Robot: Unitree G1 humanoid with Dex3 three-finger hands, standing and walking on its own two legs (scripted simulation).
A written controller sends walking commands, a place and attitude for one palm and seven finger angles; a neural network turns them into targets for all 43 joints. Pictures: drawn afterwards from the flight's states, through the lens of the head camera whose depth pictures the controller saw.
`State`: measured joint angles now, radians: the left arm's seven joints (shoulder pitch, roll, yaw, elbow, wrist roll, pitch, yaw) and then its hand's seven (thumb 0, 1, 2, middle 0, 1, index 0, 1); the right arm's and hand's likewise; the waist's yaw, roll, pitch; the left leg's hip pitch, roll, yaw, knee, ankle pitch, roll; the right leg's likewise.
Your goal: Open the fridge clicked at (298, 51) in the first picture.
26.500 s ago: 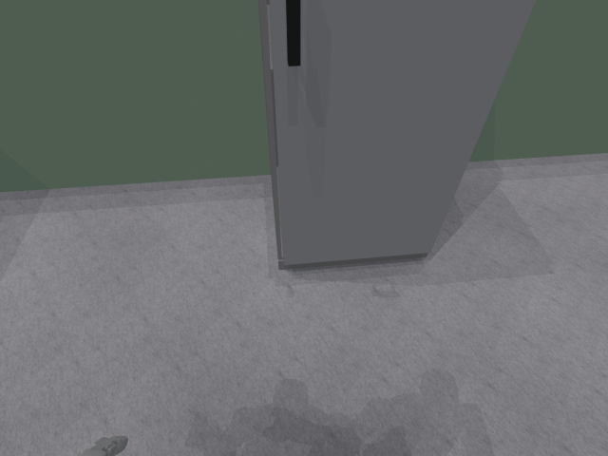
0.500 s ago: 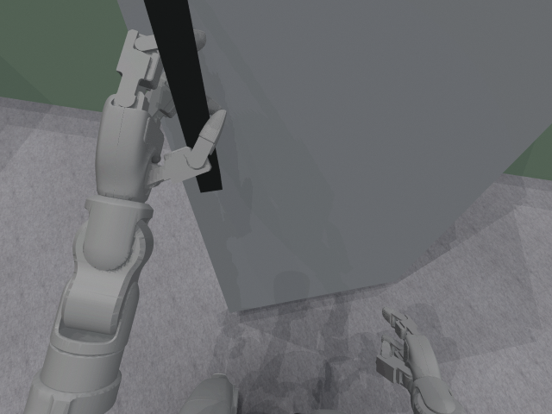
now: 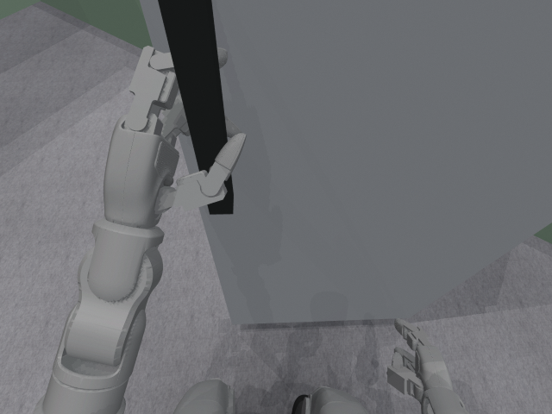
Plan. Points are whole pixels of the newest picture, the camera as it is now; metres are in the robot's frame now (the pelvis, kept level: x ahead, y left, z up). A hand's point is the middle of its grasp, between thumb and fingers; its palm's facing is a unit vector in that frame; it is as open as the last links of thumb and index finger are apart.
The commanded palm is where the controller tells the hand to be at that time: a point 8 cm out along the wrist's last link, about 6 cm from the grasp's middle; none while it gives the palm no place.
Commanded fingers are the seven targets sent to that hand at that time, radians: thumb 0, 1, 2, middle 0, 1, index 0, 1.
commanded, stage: walk backward, drawing the door open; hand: left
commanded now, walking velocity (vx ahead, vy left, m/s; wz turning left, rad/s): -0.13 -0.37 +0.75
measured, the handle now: (210, 113) +0.35 +0.07 +0.25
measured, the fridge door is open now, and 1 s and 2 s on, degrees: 35 59 78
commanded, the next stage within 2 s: stop walking and hold the door back in 1.58 s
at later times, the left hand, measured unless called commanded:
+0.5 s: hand (264, 276) +0.21 +0.02 +0.23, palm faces +0.34 -0.93 -0.10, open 7.8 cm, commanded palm +0.16 +0.06 +0.23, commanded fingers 0.00 0.90 0.90 -0.45 -1.40 -0.45 -1.40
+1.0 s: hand out of the picture +0.11 -0.03 +0.23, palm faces +0.71 -0.69 -0.15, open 7.7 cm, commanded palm +0.05 -0.02 +0.22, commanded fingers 0.00 0.90 0.90 -0.45 -1.40 -0.45 -1.40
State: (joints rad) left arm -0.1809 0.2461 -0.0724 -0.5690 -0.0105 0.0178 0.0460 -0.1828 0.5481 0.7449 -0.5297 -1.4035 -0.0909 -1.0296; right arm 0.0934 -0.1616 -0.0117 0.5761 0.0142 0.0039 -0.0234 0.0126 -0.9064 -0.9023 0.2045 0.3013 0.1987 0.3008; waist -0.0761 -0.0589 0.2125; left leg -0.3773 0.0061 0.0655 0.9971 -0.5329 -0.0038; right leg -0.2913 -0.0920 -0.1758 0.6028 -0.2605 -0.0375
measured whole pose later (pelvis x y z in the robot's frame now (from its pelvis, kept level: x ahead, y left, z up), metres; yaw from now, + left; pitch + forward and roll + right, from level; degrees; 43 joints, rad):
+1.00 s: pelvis -0.05 -0.34 +0.00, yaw +32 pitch -3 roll -2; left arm -0.12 0.31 0.15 -0.47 -0.09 -0.02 0.11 -0.11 0.58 0.83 -0.47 -1.40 -0.11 -1.20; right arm 0.12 -0.12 0.05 0.56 0.05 -0.06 -0.01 0.01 -0.90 -0.90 0.21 0.30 0.20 0.30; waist 0.05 0.02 0.17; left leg -0.30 0.12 -0.11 0.55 -0.22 -0.07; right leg -0.13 -0.05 -0.02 0.42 -0.17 0.02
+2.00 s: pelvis -0.16 -0.54 +0.01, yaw +46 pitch -3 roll +3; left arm -0.41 0.36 0.15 0.01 -0.01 -0.09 0.12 -0.16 0.48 0.75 -0.45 -1.46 -0.20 -1.26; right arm 0.13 -0.25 -0.03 0.63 0.02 -0.02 -0.10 0.01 -0.91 -0.90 0.20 0.30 0.20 0.30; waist -0.05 -0.14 0.08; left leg -0.12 -0.05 0.11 0.42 -0.25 0.04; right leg -0.34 -0.15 0.01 0.58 -0.19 0.04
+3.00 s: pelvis -0.16 -0.56 +0.01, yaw +41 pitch +0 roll +1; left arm -0.62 0.46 0.36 0.49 -0.04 -0.10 -0.10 -0.03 -0.05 0.47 -0.47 -1.40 -0.33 -1.33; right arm 0.29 -0.25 -0.01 0.66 0.00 -0.13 -0.03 0.01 -0.90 -0.90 0.21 0.30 0.20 0.30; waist -0.05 0.02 0.00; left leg -0.22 0.07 0.09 0.43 -0.22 -0.03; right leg -0.21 0.04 -0.02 0.45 -0.25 -0.05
